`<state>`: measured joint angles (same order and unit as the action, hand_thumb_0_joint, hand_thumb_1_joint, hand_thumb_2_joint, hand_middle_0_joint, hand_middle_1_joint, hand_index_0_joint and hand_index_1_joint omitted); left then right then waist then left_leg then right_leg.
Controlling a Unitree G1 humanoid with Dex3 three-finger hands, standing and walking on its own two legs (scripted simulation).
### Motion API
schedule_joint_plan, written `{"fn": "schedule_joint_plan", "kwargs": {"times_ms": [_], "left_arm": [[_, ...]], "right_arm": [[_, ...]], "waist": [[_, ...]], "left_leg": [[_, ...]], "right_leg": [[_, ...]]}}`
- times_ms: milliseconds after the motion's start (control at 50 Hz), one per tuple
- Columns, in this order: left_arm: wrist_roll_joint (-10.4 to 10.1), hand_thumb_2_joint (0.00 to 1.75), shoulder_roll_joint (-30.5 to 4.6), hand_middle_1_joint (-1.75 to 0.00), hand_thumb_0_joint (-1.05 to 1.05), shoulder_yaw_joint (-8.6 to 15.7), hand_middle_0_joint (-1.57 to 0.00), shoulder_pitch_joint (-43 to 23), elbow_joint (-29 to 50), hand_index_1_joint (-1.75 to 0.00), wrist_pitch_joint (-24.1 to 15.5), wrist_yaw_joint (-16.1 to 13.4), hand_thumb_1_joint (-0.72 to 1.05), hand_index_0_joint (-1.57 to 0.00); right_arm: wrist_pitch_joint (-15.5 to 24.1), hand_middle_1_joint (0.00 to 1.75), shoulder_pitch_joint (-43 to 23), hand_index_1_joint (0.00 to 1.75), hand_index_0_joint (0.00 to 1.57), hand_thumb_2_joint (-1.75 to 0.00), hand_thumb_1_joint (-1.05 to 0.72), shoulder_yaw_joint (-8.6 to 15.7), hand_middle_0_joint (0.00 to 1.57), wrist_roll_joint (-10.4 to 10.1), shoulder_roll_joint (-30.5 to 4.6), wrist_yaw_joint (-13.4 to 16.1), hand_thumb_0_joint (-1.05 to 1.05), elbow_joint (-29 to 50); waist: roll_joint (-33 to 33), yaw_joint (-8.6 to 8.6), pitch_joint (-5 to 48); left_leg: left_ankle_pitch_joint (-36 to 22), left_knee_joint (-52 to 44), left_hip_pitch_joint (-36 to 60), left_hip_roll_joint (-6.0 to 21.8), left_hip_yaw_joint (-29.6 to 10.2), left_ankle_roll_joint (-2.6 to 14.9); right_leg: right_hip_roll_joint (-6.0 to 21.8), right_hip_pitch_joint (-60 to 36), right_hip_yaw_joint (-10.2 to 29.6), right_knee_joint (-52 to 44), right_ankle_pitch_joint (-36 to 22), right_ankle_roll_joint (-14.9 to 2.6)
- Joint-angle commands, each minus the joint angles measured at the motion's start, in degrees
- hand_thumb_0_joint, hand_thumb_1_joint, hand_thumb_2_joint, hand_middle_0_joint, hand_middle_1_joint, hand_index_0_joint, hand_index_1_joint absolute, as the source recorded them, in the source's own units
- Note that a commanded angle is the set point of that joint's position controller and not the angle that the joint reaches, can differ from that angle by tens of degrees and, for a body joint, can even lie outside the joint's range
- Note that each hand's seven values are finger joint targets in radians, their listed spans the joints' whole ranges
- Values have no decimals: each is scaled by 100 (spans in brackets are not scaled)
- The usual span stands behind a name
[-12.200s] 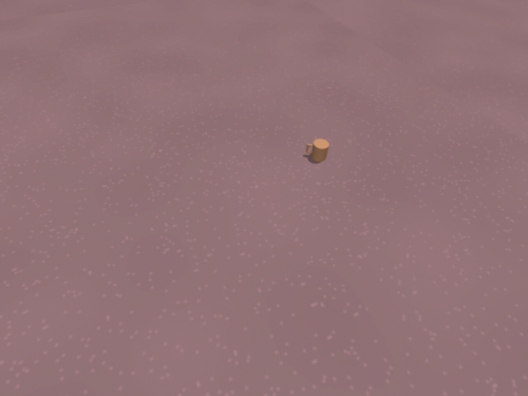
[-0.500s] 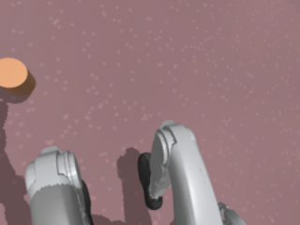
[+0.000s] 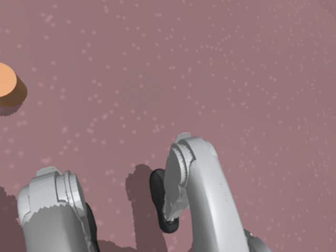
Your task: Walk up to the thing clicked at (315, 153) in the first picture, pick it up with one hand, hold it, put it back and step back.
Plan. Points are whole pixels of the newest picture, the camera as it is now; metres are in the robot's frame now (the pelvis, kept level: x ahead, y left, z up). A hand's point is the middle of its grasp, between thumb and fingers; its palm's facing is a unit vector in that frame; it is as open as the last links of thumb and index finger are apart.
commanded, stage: rise first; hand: left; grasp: from above
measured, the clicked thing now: out of the picture +0.53 +0.30 -0.28
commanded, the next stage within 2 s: approach in 0.70 s
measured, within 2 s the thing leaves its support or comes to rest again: neither
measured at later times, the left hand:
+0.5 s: hand out of the picture +0.48 +0.33 -0.16, palm faces -0.47 -0.07 -0.88, open 14.0 cm
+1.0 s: hand out of the picture +0.49 +0.31 -0.17, palm faces -0.48 -0.06 -0.88, open 14.0 cm
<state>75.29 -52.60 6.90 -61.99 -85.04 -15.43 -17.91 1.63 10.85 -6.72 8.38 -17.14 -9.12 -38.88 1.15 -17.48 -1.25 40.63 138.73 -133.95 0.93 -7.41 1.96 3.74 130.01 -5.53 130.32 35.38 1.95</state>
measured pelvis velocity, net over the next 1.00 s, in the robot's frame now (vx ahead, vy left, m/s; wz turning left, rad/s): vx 0.00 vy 0.00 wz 0.00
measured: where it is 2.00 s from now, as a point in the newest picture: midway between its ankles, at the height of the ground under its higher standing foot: (129, 229)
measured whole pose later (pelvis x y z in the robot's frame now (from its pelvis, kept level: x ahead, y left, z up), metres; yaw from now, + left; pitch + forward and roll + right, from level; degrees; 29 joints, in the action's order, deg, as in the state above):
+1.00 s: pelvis +0.00 +0.00 +0.00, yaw +0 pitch +35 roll -10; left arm 74.0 -50.0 2.1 -64.3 -85.3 -14.0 -16.8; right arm 1.9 11.8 -7.2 8.0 -16.6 -8.8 -39.0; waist 1.4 -17.9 -0.3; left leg 39.7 137.6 -133.7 0.9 -7.0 2.1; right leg 3.5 129.9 -5.1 129.3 34.5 2.0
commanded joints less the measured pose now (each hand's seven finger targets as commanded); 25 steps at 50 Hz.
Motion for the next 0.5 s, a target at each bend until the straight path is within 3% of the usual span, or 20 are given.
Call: {"fn": "schedule_joint_plan", "kwargs": {"times_ms": [0, 20, 40, 60, 120, 160, 220, 260, 300, 360, 400, 480], "left_arm": [[-85, 101, -1629, -103, 0, 227, -10, -1763, 914, -104, 3, -285, -54, -9], [-103, 101, -1501, -102, 0, 152, -11, -1789, 843, -103, 7, -276, -54, -9], [-79, 101, -1503, -102, 0, 120, -11, -1840, 955, -104, 5, -256, -54, -10], [-91, 101, -1592, -103, 0, 179, -10, -1721, 917, -104, 23, -269, -54, -9], [-105, 101, -1622, -101, 0, 177, -11, -1755, 1083, -103, 48, -217, -54, -10], [-163, 102, -1455, -102, 0, 104, -10, -1769, 987, -103, 75, -176, -54, -9], [-172, 102, -1556, -101, 0, 122, -11, -1830, 1039, -103, 81, -115, -54, -9], [-153, 101, -1542, -100, 0, 114, -12, -1695, 1060, -102, 84, -79, -54, -10], [-192, 102, -1357, -101, 0, 49, -11, -1748, 984, -102, 85, -60, -55, -9], [-177, 103, -1454, -101, 0, 53, -11, -1796, 1105, -103, 85, -53, -55, -9], [-151, 104, -1446, -99, 0, 65, -12, -1643, 884, -102, 95, -47, -55, -9], [-149, 102, -1398, -99, 0, 34, -12, -1817, 1091, -101, 44, -71, -54, -10]], "right_arm": [[-37, 30, 1377, 30, 20, -90, -91, 536, 20, -29, -1612, 60, 0, -30], [-29, 30, 1405, 30, 20, -91, -91, 517, 20, -15, -1596, 50, 0, -28], [-33, 30, 1403, 30, 20, -91, -91, 498, 20, -5, -1575, 49, 0, -39], [-45, 30, 1380, 30, 20, -91, -91, 515, 20, -34, -1592, 59, 0, -46], [-50, 30, 1415, 30, 20, -91, -91, 527, 20, -38, -1596, 58, 0, -40], [-46, 30, 1435, 30, 20, -90, -91, 540, 20, -44, -1589, 54, 0, 1], [-51, 30, 1451, 30, 20, -90, -91, 546, 20, -63, -1602, 76, 0, -18], [-64, 30, 1430, 30, 20, -90, -91, 560, 20, -71, -1590, 74, 0, -19], [-72, 30, 1482, 30, 20, -90, -91, 548, 20, -76, -1596, 67, 0, -15], [-84, 30, 1426, 30, 20, -90, -91, 542, 20, -93, -1596, 81, 0, 9], [-94, 30, 1428, 30, 20, -90, -91, 540, 20, -102, -1605, 65, 0, 28], [-100, 30, 1396, 30, 20, -90, -91, 517, 20, -89, -1579, 80, 0, 29]], "waist": [[-2408, -28, 4138], [-2314, -139, 4021], [-2293, -135, 4111], [-2276, -6, 4122], [-2306, -6, 4302], [-2291, -129, 4091], [-2151, -122, 4045], [-2248, -10, 4175], [-2157, -147, 4078], [-2371, -61, 4135], [-2267, -80, 3955], [-2341, -67, 4124]], "left_leg": [[-1473, -1574, 3282, -115, 270, -111], [-1400, -1553, 3151, -118, 285, -94], [-1404, -1523, 3132, -118, 329, -78], [-1381, -1552, 3120, -130, 349, -70], [-1478, -1548, 3220, -120, 338, -77], [-1389, -1561, 3094, -113, 319, -74], [-1276, -1566, 3036, -115, 320, -47], [-1394, -1604, 3154, -107, 326, -77], [-1508, -1600, 3214, -111, 278, -81], [-1556, -1654, 3422, -92, 239, -114], [-1481, -1664, 3257, -107, 239, -111], [-1348, -1708, 3238, -113, 271, -101]], "right_leg": [[-340, -1904, -393, -963, -1209, -385], [-350, -1937, -397, -989, -1173, -379], [-369, -2051, -390, -1027, -1180, -374], [-370, -2028, -365, -1043, -1159, -383], [-366, -2127, -366, -1044, -1240, -379], [-363, -2073, -378, -1063, -1173, -376], [-359, -2077, -363, -1138, -1095, -367], [-361, -2128, -358, -1112, -1167, -382], [-351, -2090, -385, -1117, -1259, -371], [-355, -1971, -380, -1079, -1268, -401], [-345, -1930, -390, -1071, -1213, -398], [-358, -1983, -386, -1112, -1129, -396]]}}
